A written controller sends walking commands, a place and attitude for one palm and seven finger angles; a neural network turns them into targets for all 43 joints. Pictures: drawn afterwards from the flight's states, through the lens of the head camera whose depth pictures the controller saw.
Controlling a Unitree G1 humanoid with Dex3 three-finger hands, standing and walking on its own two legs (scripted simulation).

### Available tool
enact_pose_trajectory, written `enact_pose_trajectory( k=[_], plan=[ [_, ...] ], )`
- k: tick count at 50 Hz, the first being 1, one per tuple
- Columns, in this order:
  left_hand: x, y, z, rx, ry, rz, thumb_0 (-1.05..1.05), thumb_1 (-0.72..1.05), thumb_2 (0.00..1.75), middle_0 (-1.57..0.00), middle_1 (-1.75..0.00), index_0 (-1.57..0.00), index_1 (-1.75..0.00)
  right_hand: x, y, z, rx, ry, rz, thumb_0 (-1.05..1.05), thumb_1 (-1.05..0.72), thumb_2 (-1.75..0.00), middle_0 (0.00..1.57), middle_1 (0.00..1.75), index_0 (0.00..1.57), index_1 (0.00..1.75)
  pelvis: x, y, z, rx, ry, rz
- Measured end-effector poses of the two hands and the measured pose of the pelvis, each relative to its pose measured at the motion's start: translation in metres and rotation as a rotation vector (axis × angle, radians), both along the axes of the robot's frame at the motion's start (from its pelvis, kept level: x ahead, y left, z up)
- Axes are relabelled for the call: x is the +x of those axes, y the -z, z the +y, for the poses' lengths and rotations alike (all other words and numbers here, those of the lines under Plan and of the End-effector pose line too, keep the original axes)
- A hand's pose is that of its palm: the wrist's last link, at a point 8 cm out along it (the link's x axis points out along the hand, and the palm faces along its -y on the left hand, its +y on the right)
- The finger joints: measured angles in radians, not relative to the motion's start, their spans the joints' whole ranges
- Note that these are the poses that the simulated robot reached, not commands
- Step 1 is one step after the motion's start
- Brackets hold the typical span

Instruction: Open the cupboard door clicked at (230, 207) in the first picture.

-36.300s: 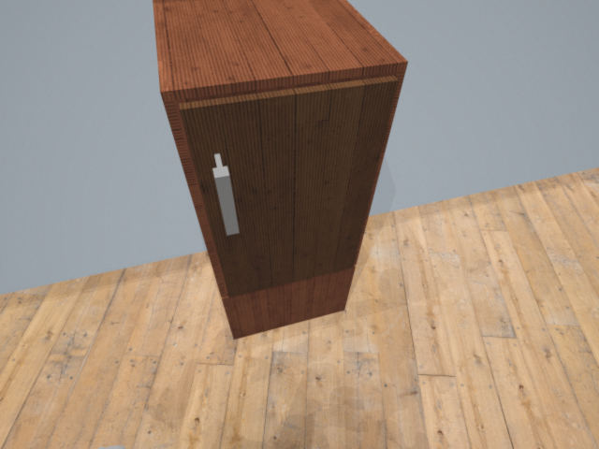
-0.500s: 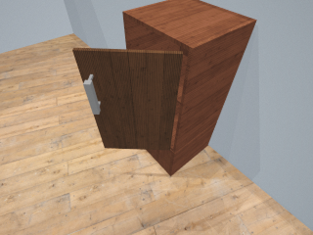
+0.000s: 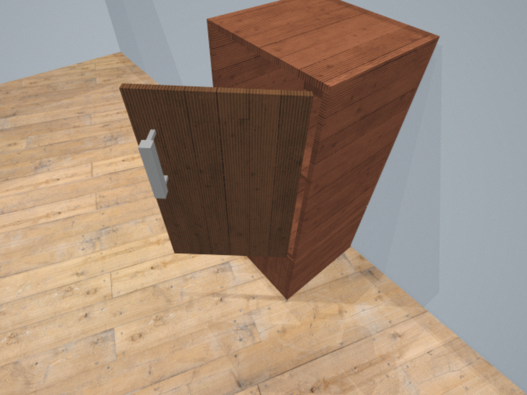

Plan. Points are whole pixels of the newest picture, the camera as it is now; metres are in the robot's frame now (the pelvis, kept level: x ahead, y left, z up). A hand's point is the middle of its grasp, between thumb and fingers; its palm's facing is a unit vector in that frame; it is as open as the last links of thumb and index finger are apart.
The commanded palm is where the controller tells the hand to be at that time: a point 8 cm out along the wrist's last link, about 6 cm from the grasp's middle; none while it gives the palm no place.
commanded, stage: look again from close up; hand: left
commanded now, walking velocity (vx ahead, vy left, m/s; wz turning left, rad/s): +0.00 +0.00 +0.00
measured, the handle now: (156, 164) +0.57 +0.28 -0.02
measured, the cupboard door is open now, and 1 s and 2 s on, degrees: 48 48 48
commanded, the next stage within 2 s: shuffle to correct the standing spot in 0.04 s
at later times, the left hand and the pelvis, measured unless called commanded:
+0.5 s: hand out of the picture +0.01 +0.22 -0.19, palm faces +0.06 -0.98 -0.21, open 7.4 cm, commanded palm none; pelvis +0.03 +0.03 -0.01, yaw +1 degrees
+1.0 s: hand out of the picture +0.06 +0.18 -0.17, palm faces +0.00 -0.97 -0.23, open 7.3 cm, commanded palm none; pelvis +0.01 +0.00 -0.01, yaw +1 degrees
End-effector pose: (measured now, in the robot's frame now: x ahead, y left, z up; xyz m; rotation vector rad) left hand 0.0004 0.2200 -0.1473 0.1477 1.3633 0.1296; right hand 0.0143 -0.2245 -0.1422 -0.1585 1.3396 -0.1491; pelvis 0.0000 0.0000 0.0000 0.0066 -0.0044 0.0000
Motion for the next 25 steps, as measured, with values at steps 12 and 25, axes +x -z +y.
enact_pose_trajectory(
  k=[12,25],
  plan=[
    [0.013,-0.002,0.014,0.022,-0.004,-0.007,0.01,0.90,0.90,-0.20,-0.30,-0.20,-0.30,0.026,-0.002,-0.004,-0.017,-0.025,-0.030,0.01,-0.91,-0.89,0.20,0.29,0.20,0.30,0.010,0.000,0.004,0.001,-0.002,0.004],
    [0.005,0.010,0.045,0.024,-0.067,0.072,0.01,0.90,0.90,-0.20,-0.30,-0.20,-0.30,0.045,-0.003,0.022,-0.048,-0.039,-0.018,0.01,-0.91,-0.89,0.20,0.29,0.20,0.30,0.033,0.007,0.033,0.002,-0.012,-0.002]
  ],
)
